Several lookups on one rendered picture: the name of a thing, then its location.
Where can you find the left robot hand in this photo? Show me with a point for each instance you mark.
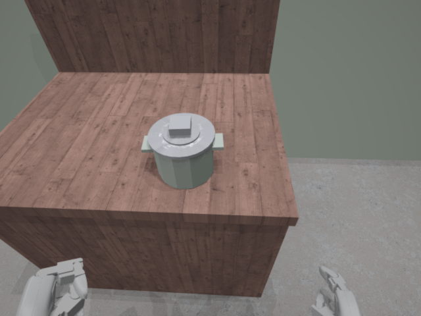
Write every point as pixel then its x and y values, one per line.
pixel 41 294

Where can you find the lid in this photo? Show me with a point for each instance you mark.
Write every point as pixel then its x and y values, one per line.
pixel 181 147

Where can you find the table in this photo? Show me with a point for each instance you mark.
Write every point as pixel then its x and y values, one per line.
pixel 75 184

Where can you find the pot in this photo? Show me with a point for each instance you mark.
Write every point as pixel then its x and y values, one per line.
pixel 186 173

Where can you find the right robot hand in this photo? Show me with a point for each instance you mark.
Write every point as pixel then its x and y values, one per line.
pixel 342 303

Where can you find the knob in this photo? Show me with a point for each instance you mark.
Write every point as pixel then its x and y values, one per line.
pixel 180 126

